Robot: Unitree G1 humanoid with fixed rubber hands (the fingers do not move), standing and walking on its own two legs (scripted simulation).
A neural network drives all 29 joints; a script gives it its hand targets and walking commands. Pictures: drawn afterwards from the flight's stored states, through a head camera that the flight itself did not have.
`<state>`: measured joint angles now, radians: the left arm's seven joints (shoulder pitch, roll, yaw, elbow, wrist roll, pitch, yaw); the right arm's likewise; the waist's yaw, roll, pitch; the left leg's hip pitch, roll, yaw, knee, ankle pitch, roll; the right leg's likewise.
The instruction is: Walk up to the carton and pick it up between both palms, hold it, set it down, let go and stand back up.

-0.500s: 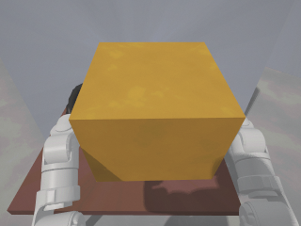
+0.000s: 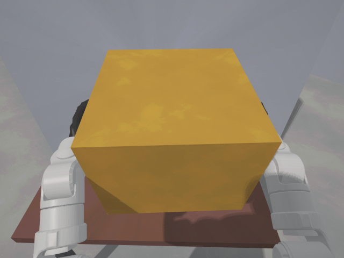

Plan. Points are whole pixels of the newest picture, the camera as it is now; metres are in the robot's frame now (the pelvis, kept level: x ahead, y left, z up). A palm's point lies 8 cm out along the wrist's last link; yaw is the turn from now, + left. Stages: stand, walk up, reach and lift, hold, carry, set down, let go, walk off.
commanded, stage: hold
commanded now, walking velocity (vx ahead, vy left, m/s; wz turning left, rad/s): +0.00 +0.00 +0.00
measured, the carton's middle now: (172, 127) +0.36 +0.00 +0.17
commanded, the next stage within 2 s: none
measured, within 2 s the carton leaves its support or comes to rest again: neither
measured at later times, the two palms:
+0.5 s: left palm (86, 133) +0.34 +0.18 +0.18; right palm (264, 130) +0.34 -0.20 +0.18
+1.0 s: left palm (81, 134) +0.34 +0.19 +0.18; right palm (258, 129) +0.35 -0.19 +0.17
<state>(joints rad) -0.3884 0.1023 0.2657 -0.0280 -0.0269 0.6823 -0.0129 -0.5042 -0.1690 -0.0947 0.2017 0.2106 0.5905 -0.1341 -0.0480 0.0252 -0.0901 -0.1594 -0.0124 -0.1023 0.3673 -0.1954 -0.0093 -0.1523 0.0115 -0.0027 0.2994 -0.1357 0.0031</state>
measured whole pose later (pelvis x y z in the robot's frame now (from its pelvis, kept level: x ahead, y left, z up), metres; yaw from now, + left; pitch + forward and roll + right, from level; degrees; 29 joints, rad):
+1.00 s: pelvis +0.00 +0.00 +0.00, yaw +0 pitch -1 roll -1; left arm -0.43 0.11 0.27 0.04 -0.02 0.66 -0.02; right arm -0.54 -0.16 -0.11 0.26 0.20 0.57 -0.13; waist -0.04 0.03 -0.10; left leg -0.16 -0.01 -0.10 0.36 -0.19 -0.01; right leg -0.16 0.01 0.00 0.30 -0.13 0.00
